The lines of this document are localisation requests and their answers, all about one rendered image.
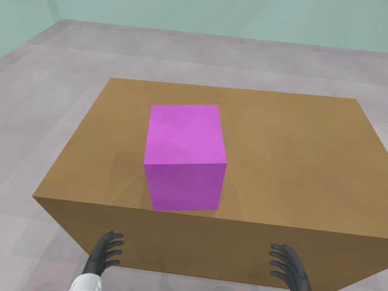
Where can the robot right hand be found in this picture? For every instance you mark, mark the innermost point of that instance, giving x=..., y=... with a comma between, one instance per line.
x=295, y=277

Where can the pedestal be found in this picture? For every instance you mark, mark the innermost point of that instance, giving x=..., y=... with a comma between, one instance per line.
x=307, y=171

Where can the carton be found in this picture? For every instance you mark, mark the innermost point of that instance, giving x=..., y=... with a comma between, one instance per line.
x=185, y=160

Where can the left robot forearm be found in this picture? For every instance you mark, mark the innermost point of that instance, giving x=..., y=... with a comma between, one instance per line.
x=87, y=282

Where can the robot left hand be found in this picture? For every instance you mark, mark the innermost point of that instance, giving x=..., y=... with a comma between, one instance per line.
x=96, y=262

